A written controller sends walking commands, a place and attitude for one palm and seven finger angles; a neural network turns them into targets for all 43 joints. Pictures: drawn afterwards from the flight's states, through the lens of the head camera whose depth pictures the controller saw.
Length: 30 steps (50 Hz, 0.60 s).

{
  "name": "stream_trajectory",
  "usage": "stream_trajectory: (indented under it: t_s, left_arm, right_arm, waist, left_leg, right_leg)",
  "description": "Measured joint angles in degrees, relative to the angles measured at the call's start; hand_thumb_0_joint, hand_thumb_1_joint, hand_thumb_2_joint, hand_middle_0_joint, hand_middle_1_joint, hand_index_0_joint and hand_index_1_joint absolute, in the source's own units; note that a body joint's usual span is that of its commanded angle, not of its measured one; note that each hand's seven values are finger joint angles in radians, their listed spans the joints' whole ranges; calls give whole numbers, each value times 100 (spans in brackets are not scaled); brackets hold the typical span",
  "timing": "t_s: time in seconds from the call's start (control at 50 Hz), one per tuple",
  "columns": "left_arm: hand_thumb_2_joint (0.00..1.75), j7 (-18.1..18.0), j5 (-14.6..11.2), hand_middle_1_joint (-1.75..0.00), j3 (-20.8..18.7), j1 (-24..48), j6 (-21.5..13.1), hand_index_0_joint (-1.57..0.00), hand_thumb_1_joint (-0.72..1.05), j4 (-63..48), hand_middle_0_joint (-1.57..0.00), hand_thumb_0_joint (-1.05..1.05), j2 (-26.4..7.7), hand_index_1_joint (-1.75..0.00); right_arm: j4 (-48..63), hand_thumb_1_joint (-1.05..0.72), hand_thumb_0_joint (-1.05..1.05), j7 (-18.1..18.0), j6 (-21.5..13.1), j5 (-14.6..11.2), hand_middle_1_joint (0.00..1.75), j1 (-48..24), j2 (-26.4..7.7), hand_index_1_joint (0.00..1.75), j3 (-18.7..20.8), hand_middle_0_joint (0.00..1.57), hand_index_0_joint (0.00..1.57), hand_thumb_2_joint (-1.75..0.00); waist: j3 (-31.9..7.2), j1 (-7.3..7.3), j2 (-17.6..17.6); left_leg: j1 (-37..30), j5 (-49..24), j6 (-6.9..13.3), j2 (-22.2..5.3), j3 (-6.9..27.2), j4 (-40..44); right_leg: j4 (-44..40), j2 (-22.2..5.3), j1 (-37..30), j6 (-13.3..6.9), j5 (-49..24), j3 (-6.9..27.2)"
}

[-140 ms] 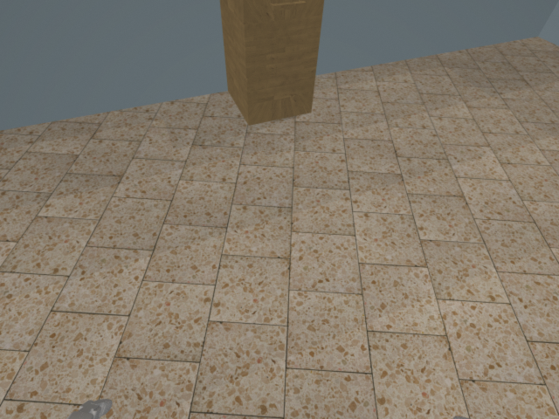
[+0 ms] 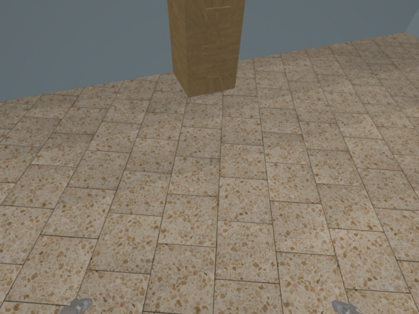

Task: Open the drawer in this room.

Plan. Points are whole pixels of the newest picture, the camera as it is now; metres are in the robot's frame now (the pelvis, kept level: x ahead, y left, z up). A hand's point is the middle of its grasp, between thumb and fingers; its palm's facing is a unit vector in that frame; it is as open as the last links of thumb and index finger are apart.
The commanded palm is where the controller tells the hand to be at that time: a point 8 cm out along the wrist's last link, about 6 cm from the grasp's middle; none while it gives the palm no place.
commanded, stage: stand and wait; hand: left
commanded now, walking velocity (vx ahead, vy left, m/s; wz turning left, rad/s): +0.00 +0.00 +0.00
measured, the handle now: out of the picture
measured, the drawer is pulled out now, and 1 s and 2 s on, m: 0.00 0.00 0.00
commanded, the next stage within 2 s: turn or walk to find it in 0.76 s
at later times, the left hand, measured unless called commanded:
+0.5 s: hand out of the picture +0.06 +0.23 -0.15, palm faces -0.02 -0.94 -0.33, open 7.4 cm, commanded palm none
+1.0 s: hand out of the picture +0.04 +0.21 -0.16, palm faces +0.00 -0.95 -0.30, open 7.4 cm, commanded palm none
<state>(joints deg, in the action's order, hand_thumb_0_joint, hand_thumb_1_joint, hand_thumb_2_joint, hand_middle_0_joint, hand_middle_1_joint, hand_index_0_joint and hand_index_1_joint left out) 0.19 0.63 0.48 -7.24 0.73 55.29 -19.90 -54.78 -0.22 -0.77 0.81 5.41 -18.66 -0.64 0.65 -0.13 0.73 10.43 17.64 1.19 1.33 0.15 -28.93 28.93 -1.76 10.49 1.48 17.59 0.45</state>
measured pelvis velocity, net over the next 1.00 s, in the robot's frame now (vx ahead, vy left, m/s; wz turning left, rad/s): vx -0.03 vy -0.02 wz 0.03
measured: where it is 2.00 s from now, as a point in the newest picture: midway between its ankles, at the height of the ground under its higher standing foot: outside the picture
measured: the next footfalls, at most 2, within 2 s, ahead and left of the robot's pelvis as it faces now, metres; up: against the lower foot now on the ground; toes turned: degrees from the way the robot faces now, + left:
none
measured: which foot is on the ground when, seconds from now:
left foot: down 0.00-1.00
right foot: down 0.00-1.00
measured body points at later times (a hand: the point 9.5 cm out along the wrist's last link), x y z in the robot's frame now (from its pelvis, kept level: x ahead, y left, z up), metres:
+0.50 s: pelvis -0.01 -0.02 +0.01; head -0.01 -0.01 +0.46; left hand +0.06 +0.28 -0.13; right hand +0.07 -0.31 -0.12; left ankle -0.02 +0.11 -0.74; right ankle -0.02 -0.14 -0.74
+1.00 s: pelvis -0.03 -0.02 +0.00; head -0.02 -0.01 +0.45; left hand +0.04 +0.26 -0.13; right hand +0.05 -0.30 -0.13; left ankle -0.02 +0.11 -0.74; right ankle -0.02 -0.14 -0.74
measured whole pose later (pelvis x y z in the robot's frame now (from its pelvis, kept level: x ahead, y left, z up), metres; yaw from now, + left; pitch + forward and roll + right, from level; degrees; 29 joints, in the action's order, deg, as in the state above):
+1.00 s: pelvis -0.03 -0.02 +0.00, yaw +2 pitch -1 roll +0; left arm -0.4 0.6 0.3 -8.4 1.2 60.0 -17.6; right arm -61.8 -0.1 0.8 0.5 8.6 -17.2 -0.6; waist 2.0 0.3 0.7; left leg 11.4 13.4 -0.6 0.4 2.1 -26.1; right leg 26.5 -0.9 11.0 0.1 14.2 -1.5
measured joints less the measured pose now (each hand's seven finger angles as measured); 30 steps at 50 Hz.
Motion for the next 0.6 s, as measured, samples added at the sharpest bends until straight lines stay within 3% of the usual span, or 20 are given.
stream_trajectory:
  t_s: [0.6]
  left_arm:
    - [90, 16, -6, -30, -35, -99, -41, -20, 91, 567, -20, 1, -16, -30]
  right_arm:
    - [-725, -90, 1, -2, 42, -42, 30, 195, -98, 30, 19, 21, 20, -89]
  waist:
    - [141, 26, -16]
  left_leg:
    - [-247, -433, -159, -145, 52, 559]
  right_leg:
    - [-500, 141, -219, -143, -403, -55]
